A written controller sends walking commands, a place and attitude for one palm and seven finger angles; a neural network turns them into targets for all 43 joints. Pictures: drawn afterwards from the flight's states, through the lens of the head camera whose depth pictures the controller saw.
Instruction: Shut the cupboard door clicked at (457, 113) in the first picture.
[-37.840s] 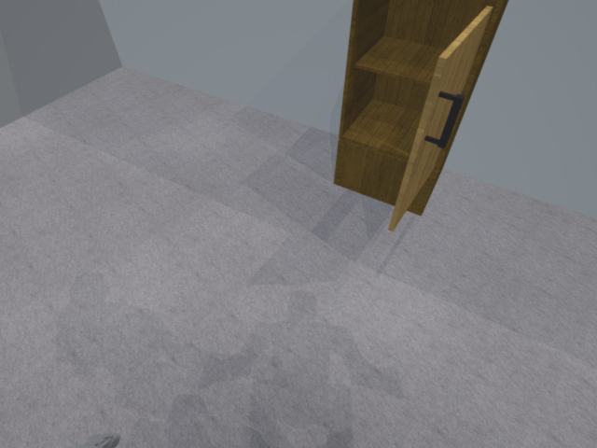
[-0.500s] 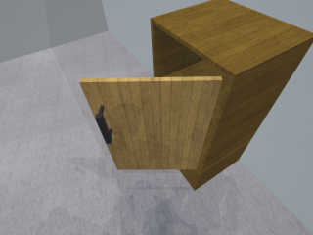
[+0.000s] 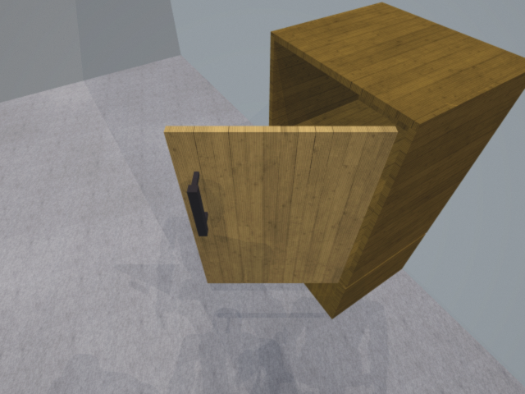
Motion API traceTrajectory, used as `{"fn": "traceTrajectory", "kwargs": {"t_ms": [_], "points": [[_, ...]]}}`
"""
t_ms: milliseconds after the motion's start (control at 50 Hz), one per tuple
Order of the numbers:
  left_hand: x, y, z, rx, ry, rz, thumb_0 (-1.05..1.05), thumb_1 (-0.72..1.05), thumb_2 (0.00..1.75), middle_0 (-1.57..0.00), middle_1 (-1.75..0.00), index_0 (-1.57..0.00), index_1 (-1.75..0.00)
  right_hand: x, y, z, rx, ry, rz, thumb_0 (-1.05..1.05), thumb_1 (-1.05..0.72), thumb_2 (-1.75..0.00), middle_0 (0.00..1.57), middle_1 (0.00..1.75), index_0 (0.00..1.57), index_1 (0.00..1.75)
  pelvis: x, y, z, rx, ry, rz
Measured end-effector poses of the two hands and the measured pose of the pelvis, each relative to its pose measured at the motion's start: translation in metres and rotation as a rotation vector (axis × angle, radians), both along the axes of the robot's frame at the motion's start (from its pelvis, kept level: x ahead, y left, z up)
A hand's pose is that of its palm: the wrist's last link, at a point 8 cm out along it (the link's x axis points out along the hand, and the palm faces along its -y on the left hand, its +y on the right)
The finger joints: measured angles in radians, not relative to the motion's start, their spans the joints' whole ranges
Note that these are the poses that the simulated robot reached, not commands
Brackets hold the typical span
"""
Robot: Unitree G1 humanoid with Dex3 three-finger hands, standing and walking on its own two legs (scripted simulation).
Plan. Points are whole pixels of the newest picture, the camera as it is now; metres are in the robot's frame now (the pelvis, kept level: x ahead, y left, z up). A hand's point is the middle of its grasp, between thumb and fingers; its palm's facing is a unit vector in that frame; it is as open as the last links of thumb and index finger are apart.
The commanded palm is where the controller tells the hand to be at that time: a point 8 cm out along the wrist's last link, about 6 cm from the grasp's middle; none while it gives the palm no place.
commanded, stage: come to a stop and stand still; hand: left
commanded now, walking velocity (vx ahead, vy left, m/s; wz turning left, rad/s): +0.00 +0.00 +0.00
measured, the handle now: (199, 205) +0.48 +0.17 -0.04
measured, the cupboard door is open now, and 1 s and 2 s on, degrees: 57 57 57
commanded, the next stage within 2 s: look again from close up in 0.36 s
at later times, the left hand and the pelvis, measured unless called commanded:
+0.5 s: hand out of the picture +0.02 +0.17 -0.17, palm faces +0.01 -0.98 -0.19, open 7.3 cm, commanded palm none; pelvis +0.02 +0.01 +0.00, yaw +0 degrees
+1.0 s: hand out of the picture +0.04 +0.16 -0.17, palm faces +0.02 -0.98 -0.20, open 7.3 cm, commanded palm none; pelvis +0.03 -0.02 +0.01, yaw +0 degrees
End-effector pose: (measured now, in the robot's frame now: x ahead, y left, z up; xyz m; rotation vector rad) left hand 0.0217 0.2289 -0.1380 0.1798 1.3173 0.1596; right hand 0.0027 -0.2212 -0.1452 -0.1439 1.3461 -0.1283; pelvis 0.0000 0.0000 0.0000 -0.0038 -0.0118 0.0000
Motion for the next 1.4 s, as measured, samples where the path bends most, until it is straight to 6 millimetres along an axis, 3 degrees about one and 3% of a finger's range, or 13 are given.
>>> {"fn": "traceTrajectory", "kwargs": {"t_ms": [120, 260, 600, 1120, 1160, 1240, 1280, 1340, 1400], "points": [[-0.011, 0.012, 0.002, 0.008, 0.048, 0.006, 0.01, 0.91, 0.9, -0.2, -0.3, -0.2, -0.3, 0.0, 0.01, 0.0, 0.007, 0.02, 0.003, 0.01, -0.93, -0.9, 0.2, 0.3, 0.2, 0.3, 0.004, 0.009, 0.002, 0.009, 0.009, -0.006], [-0.016, 0.011, 0.0, -0.001, 0.094, 0.016, 0.01, 0.91, 0.9, -0.2, -0.3, -0.2, -0.3, 0.009, 0.011, 0.001, -0.004, 0.024, 0.005, 0.01, -0.92, -0.9, 0.2, 0.3, 0.2, 0.3, 0.011, 0.012, 0.003, 0.011, 0.007, -0.009], [0.003, -0.009, -0.004, -0.028, 0.089, 0.014, 0.01, 0.92, 0.9, -0.2, -0.3, -0.2, -0.3, 0.034, -0.004, 0.003, -0.026, 0.021, 0.006, 0.01, -0.92, -0.9, 0.2, 0.3, 0.2, 0.3, 0.024, 0.001, 0.004, 0.013, 0.007, -0.008], [0.012, -0.028, -0.003, -0.018, 0.069, 0.024, 0.01, 0.92, 0.9, -0.2, -0.3, -0.2, -0.3, 0.036, -0.023, 0.004, -0.022, 0.05, 0.003, 0.01, -0.92, -0.9, 0.2, 0.3, 0.2, 0.3, 0.033, -0.021, 0.005, 0.01, 0.012, 0.004], [0.04, -0.018, 0.014, 0.008, -0.124, 0.106, 0.02, 0.92, 0.9, -0.21, -0.3, -0.2, -0.3, 0.044, -0.029, 0.009, -0.061, -0.067, 0.002, 0.01, -0.92, -0.9, 0.2, 0.3, 0.2, 0.3, 0.028, -0.023, 0.002, 0.005, 0.01, 0.0], [0.119, -0.014, 0.088, 0.066, -0.683, 0.094, 0.02, 0.92, 0.9, -0.22, -0.32, -0.22, -0.32, 0.077, -0.045, 0.019, -0.08, -0.379, 0.003, 0.01, -0.92, -0.9, 0.2, 0.3, 0.2, 0.3, 0.021, -0.027, -0.008, 0.03, 0.036, 0.035], [0.149, -0.017, 0.114, 0.054, -0.923, 0.069, 0.02, 0.92, 0.9, -0.24, -0.34, -0.23, -0.34, 0.097, -0.054, 0.02, -0.078, -0.487, 0.038, 0.01, -0.91, -0.9, 0.2, 0.3, 0.2, 0.3, 0.014, -0.031, -0.017, 0.034, 0.084, 0.041], [0.168, -0.028, 0.132, -0.03, -1.206, -0.003, 0.01, 0.92, 0.9, -0.27, -0.38, -0.26, -0.38, 0.128, -0.067, 0.023, -0.085, -0.623, 0.086, 0.01, -0.91, -0.9, 0.2, 0.3, 0.2, 0.3, -0.002, -0.038, -0.035, 0.032, 0.156, 0.021], [0.156, -0.041, 0.12, -0.119, -1.368, -0.119, 0.01, 0.92, 0.9, -0.31, -0.43, -0.31, -0.43, 0.155, -0.078, 0.024, -0.104, -0.74, 0.132, 0.01, -0.91, -0.9, 0.2, 0.3, 0.2, 0.3, -0.018, -0.046, -0.06, 0.042, 0.218, 0.006]]}}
